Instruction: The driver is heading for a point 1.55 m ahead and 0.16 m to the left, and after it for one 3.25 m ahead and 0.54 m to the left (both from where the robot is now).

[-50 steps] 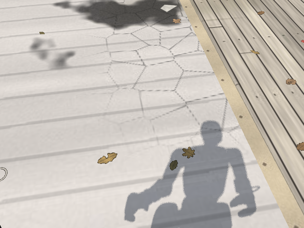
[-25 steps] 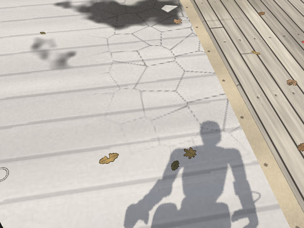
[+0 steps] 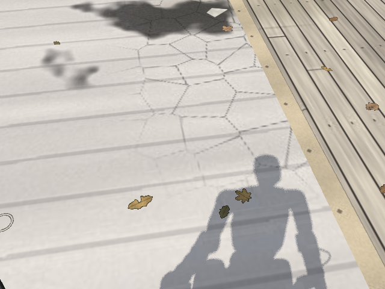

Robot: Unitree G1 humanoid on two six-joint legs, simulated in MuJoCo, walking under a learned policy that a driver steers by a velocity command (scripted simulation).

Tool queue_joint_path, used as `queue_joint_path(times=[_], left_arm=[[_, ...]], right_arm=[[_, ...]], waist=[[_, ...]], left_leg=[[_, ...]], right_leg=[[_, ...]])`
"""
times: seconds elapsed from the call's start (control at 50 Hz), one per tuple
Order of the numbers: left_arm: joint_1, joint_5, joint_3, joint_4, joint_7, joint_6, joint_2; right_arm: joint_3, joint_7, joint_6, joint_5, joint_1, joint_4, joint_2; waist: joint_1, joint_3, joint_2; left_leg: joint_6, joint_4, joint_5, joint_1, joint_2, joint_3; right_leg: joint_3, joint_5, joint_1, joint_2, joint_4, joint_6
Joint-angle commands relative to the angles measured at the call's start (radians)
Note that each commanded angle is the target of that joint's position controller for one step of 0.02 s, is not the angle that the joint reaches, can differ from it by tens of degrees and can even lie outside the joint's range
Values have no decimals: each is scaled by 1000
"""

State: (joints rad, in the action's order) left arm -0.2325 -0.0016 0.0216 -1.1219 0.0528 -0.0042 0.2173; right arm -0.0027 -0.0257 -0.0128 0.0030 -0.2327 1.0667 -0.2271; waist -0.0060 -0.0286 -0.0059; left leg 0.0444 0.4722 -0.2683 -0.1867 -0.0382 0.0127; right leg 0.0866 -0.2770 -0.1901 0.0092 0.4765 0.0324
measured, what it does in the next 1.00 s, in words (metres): walks ahead: right foot, then left foot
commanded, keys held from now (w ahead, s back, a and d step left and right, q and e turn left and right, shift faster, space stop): w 1.00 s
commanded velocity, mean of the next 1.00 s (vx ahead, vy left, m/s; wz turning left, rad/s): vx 0.41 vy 0.00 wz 0.00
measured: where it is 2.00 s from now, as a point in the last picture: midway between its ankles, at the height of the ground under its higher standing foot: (211, 175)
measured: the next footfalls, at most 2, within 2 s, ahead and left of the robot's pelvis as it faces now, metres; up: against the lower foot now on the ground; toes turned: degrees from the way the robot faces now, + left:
right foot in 0.26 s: +0.10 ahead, -0.16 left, +0.00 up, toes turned -2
left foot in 0.74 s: +0.48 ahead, +0.06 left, +0.00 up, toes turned +2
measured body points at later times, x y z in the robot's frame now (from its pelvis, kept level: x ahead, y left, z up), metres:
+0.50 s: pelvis +0.14 -0.07 +0.01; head +0.15 -0.09 +0.46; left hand +0.08 +0.16 -0.13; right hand +0.27 -0.34 -0.12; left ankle +0.22 +0.09 -0.67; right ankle +0.06 -0.16 -0.74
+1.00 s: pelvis +0.43 -0.02 +0.01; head +0.45 -0.02 +0.46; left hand +0.56 +0.25 -0.12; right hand +0.46 -0.28 -0.13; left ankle +0.44 +0.06 -0.74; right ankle +0.49 -0.19 -0.66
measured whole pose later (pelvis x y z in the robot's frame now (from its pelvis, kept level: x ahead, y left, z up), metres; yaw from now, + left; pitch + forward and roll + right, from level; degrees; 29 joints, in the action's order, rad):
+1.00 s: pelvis +0.43 -0.02 +0.01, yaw +0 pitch +0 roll +2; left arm -0.18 -0.02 0.06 -0.92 0.02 0.09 0.27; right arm -0.05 0.03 -0.10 0.00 -0.30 0.99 -0.24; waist -0.04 -0.02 -0.04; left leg 0.09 0.28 -0.14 -0.15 -0.09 0.07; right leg 0.04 -0.22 -0.63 0.14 1.06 -0.03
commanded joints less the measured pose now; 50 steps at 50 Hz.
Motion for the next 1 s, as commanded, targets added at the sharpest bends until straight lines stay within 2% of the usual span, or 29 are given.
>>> queue_joint_path(times=[0.02, 0.06, 0.1, 0.14, 0.18, 0.22, 0.24, 0.26, 0.28, 0.3, 0.32, 0.34, 0.36, 0.4, 0.46, 0.54, 0.6, 0.66, 0.7, 0.74, 0.76, 0.78, 0.8, 0.82, 0.84, 0.86, 0.9, 0.94, 1.0], left_arm=[[-6, -5, 12, 40, 2, 16, 86], [50, -13, 11, 79, -11, 47, 84], [58, -24, 21, 92, -26, 71, 96], [57, -30, 25, 98, -38, 92, 96], [43, -28, 26, 91, -45, 104, 77], [-75, -26, 34, 38, -50, 103, 69], [-148, -25, 42, 9, -48, 96, 75], [-223, -25, 50, -4, -44, 92, 96], [-332, -20, 65, -6, -37, 91, 183], [-378, -1, 72, -12, -53, 106, 258], [-279, -1, 55, 10, -61, 123, 210], [-199, -4, 38, 40, -67, 134, 153], [-145, -3, 29, 62, -75, 136, 137], [-133, 1, 16, 73, -75, 127, 101], [-213, 6, 17, 58, -57, 116, 114], [-234, 4, 21, 73, -35, 106, 140], [-284, -6, 26, 61, -31, 102, 143], [-284, -14, 38, 58, -28, 92, 151], [-254, -8, 50, 72, -26, 81, 177], [-220, 4, 50, 90, -28, 64, 177], [-231, 19, 33, 117, -31, 65, 140], [-381, 7, -9, 111, -50, 89, -28], [-285, -24, 15, 112, -56, 120, 82], [-174, -50, 33, 157, -57, 137, 140], [-115, -47, 34, 173, -48, 145, 148], [-93, -32, 45, 175, -39, 140, 145], [-142, -22, 46, 171, -34, 113, 99], [-122, -20, 47, 186, -30, 93, 83], [13, -3, 52, 242, -29, 89, 100]], right_arm=[[-44, -10, -3, 15, -90, -18, -185], [-64, -13, -19, 13, -125, -22, -226], [-64, -9, -42, 5, -119, -38, -201], [-63, -5, -52, 23, -81, -66, -180], [-68, -3, -46, 31, -59, -78, -195], [-71, 0, -34, 39, -56, -84, -206], [-65, 2, -32, 37, -60, -88, -188], [-49, 8, -39, 30, -39, -99, -139], [-26, 19, -49, 3, -29, -123, -54], [-31, 16, -68, 26, -29, -162, -49], [-40, 17, -84, 50, 8, -176, -107], [-45, 24, -95, 54, 24, -178, -132], [-50, 26, -100, 40, 12, -164, -133], [-63, 31, -99, 19, 22, -160, -146], [-57, 39, -83, 13, 76, -178, -98], [-39, 44, -82, 19, 261, -251, -57], [-34, 58, -84, 25, 346, -282, -60], [-37, 75, -93, 27, 378, -310, -79], [-57, 77, -97, 25, 301, -299, -121], [-99, 65, -90, 30, 18, -218, -197], [-118, 53, -83, 15, -161, -180, -264], [-121, 63, -82, 5, -216, -152, -297], [-95, 63, -84, 9, -179, -154, -202], [-85, 60, -90, 11, -77, -168, -168], [-77, 61, -98, 7, 15, -189, -148], [-70, 66, -104, -5, 62, -192, -123], [-61, 72, -109, -13, 75, -177, -89], [-63, 65, -112, -5, 43, -154, -107], [-72, 40, -107, -5, -17, -134, -151]], waist=[[-30, -52, 128], [-48, -118, 176], [-36, -130, 134], [-15, -102, 98], [5, -61, 110], [57, -25, 99], [84, -12, 77], [119, -4, 8], [138, 57, -241], [125, 48, -330], [87, -51, -179], [63, -97, -118], [39, -89, -86], [24, -77, -86], [38, -62, -76], [73, -90, -64], [88, -117, -69], [61, -116, -73], [1, -37, -105], [-142, 145, -122], [-186, 287, -12], [-87, 456, 278], [-125, 379, 186], [-99, 204, 150], [-63, 124, 33], [-28, 73, 3], [27, 59, 49], [40, 16, 60], [15, -29, 41]], left_leg=[[111, -246, -514, -15, 182, -262], [215, -359, -587, -45, 358, -498], [238, -369, -467, 25, 401, -534], [183, -353, -329, 61, 349, -413], [142, -316, -215, -11, 262, -261], [129, -230, -215, -154, 203, -173], [117, -167, -222, -215, 179, -155], [82, -4, -159, -298, 134, -99], [9, 396, -197, -410, 51, 30], [13, 623, -307, -604, -20, -33], [35, 750, -239, -697, 63, -101], [52, 762, -117, -729, 104, -110], [53, 730, -28, -696, 133, -95], [35, 621, 79, -616, 165, -72], [-8, 522, 162, -604, 158, -21], [-32, 237, 297, -530, 120, 24], [-18, 121, 339, -489, 96, 37], [22, 53, 301, -476, 88, 22], [54, 52, 237, -343, 43, 44], [105, 55, 225, 38, 2, 69], [167, 89, 176, 372, 199, -166], [338, -70, -112, 667, 433, -700], [289, -185, -188, 600, 397, -769], [245, -206, -117, 442, 375, -606], [224, -236, 24, 266, 346, -478], [210, -260, 133, 131, 312, -379], [204, -314, 178, 14, 263, -274], [214, -357, 199, -46, 252, -211], [216, -387, 236, -26, 247, -167]], right_leg=[[-109, -198, -175, -65, 126, -38], [-88, -183, -288, 3, 328, -57], [-44, -247, -422, 63, 476, -75], [-51, -207, -405, 90, 359, -89], [-115, -126, -220, 49, 176, -79], [-198, 53, 43, -27, 33, -56], [-203, 57, 143, -47, 11, -50], [-98, 13, 244, 19, -41, -72], [235, -104, 326, 250, -170, -144], [641, -362, 339, 404, -331, -296], [636, -459, 272, 415, -341, -308], [504, -389, 237, 363, -335, -267], [382, -246, 212, 308, -337, -231], [199, 21, 178, 233, -344, -183], [78, 296, 185, 198, -348, -198], [-5, 340, 129, 170, -389, -197], [-25, 338, 165, 193, -400, -203], [-38, 454, 274, 237, -347, -192], [-51, 761, 333, 249, -230, -171], [-96, 972, 258, 194, 111, -130], [-117, 632, -1, 135, 431, -107], [-49, -214, -363, -74, 783, -54], [73, -278, -469, -38, 900, -82], [37, -199, -538, 12, 917, -98], [15, -98, -491, 69, 869, -101], [2, -42, -441, 103, 814, -97], [7, -4, -344, 142, 746, -94], [-11, 9, -363, 159, 672, -78], [-26, 158, -481, 172, 504, -41]])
